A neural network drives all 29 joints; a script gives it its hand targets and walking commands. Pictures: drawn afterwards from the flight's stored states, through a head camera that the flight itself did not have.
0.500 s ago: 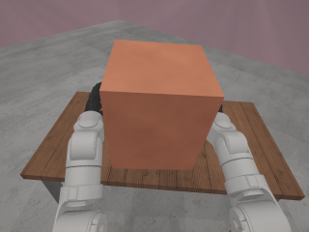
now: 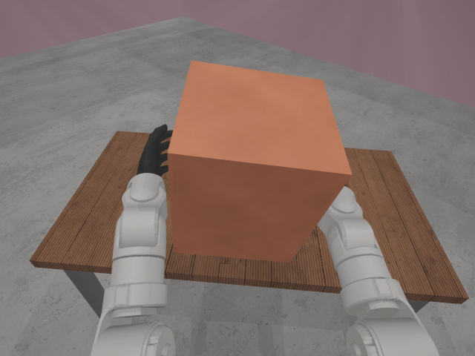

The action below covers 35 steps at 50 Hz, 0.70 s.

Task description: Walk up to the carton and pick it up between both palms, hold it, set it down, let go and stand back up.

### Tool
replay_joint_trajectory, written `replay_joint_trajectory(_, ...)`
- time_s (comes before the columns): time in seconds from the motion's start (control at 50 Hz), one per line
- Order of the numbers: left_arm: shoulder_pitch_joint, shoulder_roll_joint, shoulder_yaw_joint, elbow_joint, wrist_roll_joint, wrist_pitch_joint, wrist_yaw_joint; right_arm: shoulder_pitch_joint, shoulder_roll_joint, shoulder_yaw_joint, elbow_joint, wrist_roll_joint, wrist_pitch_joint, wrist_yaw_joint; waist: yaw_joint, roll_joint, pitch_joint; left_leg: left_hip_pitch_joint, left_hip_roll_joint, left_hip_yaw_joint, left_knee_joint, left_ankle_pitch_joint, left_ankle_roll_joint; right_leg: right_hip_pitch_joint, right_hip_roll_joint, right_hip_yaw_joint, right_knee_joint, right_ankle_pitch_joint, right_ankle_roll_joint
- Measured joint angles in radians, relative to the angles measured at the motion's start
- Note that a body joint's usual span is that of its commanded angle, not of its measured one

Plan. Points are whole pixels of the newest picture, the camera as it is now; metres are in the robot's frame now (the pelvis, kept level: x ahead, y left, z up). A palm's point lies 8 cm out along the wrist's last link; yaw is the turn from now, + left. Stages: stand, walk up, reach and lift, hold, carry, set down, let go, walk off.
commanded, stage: set down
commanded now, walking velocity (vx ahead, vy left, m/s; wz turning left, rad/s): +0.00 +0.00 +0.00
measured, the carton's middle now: (244, 170) +0.38 +0.00 +0.16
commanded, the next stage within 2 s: none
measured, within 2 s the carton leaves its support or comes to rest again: neither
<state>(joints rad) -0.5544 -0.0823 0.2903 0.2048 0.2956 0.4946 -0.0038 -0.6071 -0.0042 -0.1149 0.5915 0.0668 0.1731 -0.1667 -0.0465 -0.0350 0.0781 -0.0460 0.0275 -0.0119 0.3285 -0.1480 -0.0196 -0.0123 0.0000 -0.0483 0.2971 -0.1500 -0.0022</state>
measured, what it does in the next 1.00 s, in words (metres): stands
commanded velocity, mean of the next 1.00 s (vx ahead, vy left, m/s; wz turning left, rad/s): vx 0.00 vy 0.00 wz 0.00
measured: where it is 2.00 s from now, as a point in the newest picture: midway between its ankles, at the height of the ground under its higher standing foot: outside the picture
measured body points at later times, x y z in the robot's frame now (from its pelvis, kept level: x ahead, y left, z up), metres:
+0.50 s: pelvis +0.02 +0.00 +0.00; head +0.04 +0.01 +0.45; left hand +0.40 +0.14 +0.11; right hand +0.40 -0.17 +0.09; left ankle +0.03 +0.13 -0.75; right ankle +0.02 -0.11 -0.75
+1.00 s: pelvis +0.02 -0.01 +0.00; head +0.05 -0.01 +0.45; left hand +0.40 +0.12 +0.08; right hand +0.40 -0.18 +0.07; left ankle +0.03 +0.13 -0.75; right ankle +0.02 -0.11 -0.75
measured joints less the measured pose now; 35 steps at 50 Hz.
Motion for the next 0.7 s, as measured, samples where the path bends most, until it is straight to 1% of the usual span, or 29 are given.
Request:
replay_joint_trajectory(0.06, 0.01, -0.005, -0.01, 0.013, 0.004, -0.033, 0.0, 0.027, 0.003, -0.006, 0.015, -0.011, -0.053, 0.003, 0.008, -0.006, 0.01, -0.005, 0.002, 0.0, 0.003, -0.002, -0.001, -0.002, 0.002, 0.0, -0.003, 0.001, -0.001)
replay_joint_trajectory(0.14, 0.03, -0.004, -0.031, 0.019, 0.001, -0.065, 0.007, 0.056, 0.006, -0.006, 0.027, -0.016, -0.105, 0.004, 0.01, -0.013, 0.022, -0.021, 0.004, -0.006, 0.012, -0.007, -0.003, -0.01, 0.004, -0.006, -0.006, 0.0, -0.002)
replay_joint_trajectory(0.28, 0.058, 0.003, -0.074, 0.033, -0.04, -0.123, 0.045, 0.079, -0.004, -0.005, 0.035, -0.016, -0.169, 0.009, 0.011, -0.012, 0.013, -0.075, 0.006, -0.013, 0.03, -0.016, -0.007, -0.056, 0.006, -0.013, -0.002, -0.003, -0.005)
replay_joint_trajectory(0.42, 0.061, 0.005, -0.089, 0.06, -0.053, -0.159, 0.071, 0.069, -0.021, 0.001, 0.055, -0.006, -0.191, 0.015, 0.011, -0.001, 0.002, -0.102, 0.01, -0.01, 0.027, -0.018, -0.009, -0.082, 0.011, -0.01, -0.01, 0.0, -0.006)
replay_joint_trajectory(0.7, 0.102, -0.012, -0.087, 0.096, -0.073, -0.227, 0.092, 0.089, -0.039, 0.026, 0.074, 0.0, -0.223, 0.019, 0.016, 0.025, -0.025, -0.134, 0.019, -0.005, 0.008, -0.015, -0.018, -0.123, 0.02, -0.004, -0.018, -0.001, -0.013)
